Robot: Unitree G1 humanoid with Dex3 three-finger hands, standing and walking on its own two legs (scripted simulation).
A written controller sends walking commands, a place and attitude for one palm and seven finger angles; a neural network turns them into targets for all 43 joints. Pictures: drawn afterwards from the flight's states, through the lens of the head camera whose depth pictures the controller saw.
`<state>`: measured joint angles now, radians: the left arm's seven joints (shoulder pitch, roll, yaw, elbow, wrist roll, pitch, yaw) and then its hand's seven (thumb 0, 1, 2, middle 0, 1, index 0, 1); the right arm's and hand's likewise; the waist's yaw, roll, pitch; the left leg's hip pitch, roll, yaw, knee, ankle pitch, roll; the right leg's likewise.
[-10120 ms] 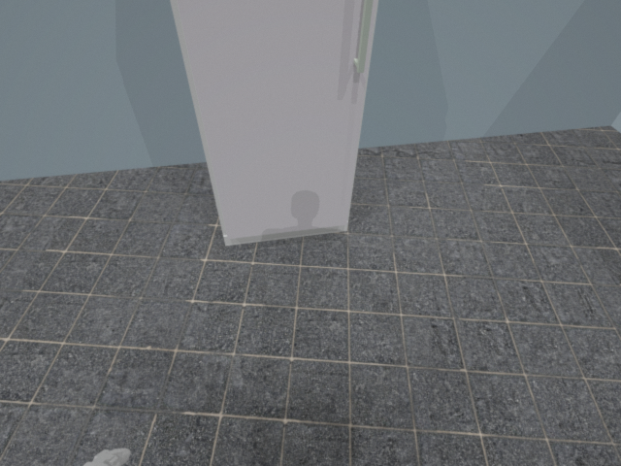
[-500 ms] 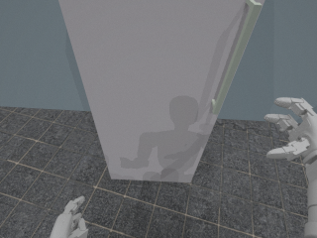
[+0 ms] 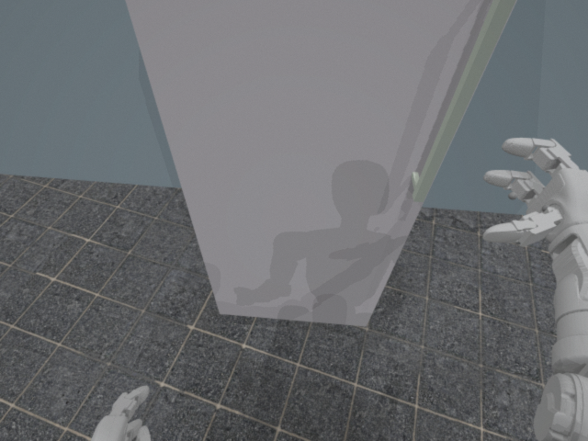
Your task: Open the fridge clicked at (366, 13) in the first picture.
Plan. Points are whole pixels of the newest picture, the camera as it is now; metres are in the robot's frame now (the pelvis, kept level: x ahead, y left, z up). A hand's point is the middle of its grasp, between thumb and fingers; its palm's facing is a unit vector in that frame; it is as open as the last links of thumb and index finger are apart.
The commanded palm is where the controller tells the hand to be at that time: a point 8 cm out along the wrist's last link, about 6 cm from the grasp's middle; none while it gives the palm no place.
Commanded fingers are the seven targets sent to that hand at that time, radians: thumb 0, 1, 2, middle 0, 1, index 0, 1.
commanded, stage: move the hooked fingers beside the handle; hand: right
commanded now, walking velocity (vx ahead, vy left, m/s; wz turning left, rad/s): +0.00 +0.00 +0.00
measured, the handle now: (450, 108) +0.55 -0.17 +0.19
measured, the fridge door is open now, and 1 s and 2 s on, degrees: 0 0 0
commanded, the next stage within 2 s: feel for the door with the fingertips in 1.36 s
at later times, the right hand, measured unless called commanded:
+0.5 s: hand (486, 161) +0.49 -0.22 +0.14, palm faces -0.03 +1.00 +0.01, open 14.0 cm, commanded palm +0.47 -0.28 +0.14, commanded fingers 0.00 0.50 -0.30 0.30 1.20 0.30 1.20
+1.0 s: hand (491, 169) +0.48 -0.23 +0.14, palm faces -0.01 +1.00 +0.02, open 14.0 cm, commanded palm +0.46 -0.27 +0.14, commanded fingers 0.00 0.50 -0.30 0.30 1.20 0.30 1.20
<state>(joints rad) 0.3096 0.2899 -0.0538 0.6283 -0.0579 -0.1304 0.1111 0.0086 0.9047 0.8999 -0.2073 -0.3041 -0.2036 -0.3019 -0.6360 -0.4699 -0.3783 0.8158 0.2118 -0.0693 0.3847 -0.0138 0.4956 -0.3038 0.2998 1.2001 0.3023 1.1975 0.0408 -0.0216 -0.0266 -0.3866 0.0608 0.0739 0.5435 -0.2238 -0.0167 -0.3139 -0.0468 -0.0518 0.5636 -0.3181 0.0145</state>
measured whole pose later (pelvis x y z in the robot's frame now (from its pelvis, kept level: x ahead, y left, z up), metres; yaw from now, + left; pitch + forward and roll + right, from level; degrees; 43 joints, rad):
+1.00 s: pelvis +0.02 -0.02 -0.01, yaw +1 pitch +10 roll +2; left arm 0.37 0.28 -0.03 0.62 -0.04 0.00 0.06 0.01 0.91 0.90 -0.21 -0.30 -0.20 -0.30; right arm -0.80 -0.49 -0.37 0.99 0.17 -0.15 0.34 -0.01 0.50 -0.30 0.30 1.20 0.30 1.20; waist 0.08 -0.02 -0.08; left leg -0.50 0.05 0.07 0.58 -0.25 -0.04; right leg -0.45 -0.06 -0.05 0.66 -0.38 0.00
